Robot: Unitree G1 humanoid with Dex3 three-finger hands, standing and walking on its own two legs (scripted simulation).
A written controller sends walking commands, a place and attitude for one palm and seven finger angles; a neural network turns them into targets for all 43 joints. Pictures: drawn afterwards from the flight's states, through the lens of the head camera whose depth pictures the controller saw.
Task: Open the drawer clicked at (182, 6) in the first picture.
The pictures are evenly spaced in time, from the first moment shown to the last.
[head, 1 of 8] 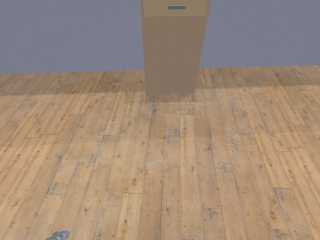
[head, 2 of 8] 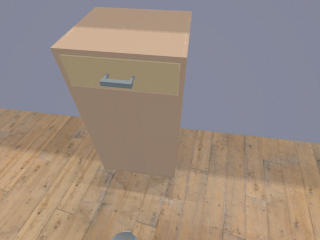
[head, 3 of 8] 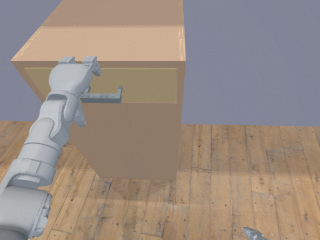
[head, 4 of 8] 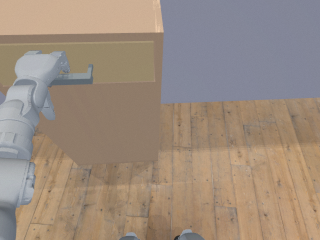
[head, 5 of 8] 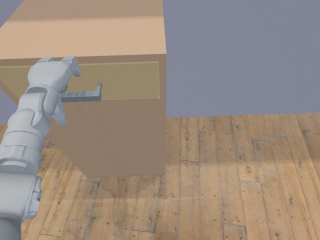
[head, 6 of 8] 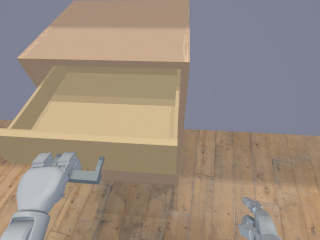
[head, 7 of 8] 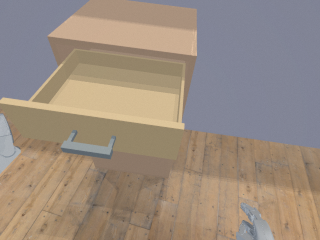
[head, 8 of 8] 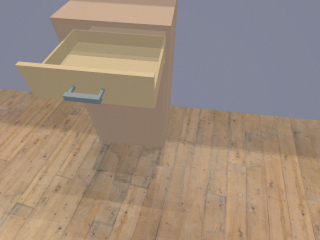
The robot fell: no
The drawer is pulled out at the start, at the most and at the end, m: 0.00 0.30 0.30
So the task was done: yes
